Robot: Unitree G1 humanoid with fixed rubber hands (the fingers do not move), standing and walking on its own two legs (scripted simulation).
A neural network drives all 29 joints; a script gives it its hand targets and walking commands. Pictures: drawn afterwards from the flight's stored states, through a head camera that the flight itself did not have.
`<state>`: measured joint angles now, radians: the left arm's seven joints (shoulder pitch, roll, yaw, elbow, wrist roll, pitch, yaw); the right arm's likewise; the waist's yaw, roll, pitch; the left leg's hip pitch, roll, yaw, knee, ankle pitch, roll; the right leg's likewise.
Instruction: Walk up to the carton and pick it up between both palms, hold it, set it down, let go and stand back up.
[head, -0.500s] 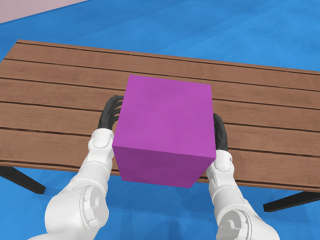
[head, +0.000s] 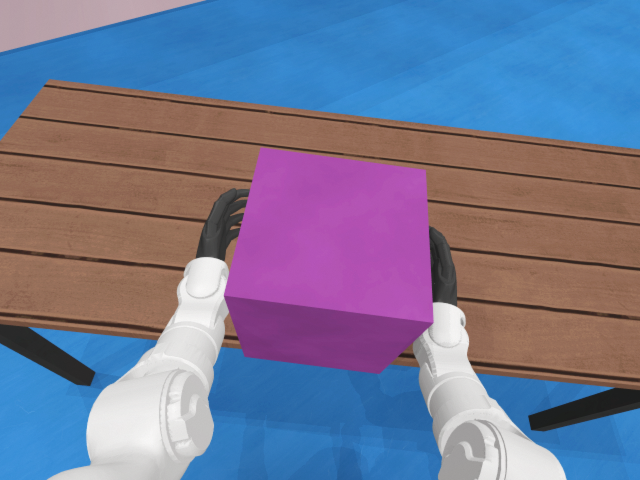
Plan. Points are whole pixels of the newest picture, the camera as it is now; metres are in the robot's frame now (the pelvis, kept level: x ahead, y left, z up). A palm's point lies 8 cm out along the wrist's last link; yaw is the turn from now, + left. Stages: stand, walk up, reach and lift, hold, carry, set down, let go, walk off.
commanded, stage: reach and lift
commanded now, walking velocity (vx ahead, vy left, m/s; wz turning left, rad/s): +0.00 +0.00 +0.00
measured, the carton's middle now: (326, 272) +0.40 +0.01 -0.02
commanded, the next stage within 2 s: none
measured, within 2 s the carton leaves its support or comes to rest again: neither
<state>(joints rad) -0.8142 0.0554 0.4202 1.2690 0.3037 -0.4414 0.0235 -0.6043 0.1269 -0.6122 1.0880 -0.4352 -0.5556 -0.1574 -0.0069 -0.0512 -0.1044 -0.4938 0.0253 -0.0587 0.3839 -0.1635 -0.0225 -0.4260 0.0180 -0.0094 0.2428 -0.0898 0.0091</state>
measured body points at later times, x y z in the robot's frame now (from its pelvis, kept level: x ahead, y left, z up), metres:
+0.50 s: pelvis +0.00 +0.00 +0.00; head +0.04 +0.03 +0.45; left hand +0.42 +0.15 +0.05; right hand +0.38 -0.15 +0.04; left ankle +0.00 +0.12 -0.74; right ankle +0.00 -0.13 -0.74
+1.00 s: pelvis +0.00 +0.00 +0.01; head -0.01 +0.03 +0.45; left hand +0.40 +0.15 +0.11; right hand +0.37 -0.15 +0.10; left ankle +0.00 +0.12 -0.74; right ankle +0.00 -0.13 -0.74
